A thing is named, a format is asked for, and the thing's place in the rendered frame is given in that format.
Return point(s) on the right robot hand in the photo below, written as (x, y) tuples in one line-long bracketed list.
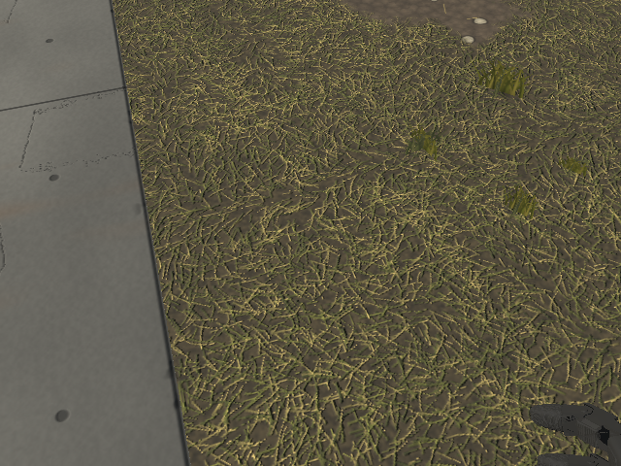
[(594, 426)]

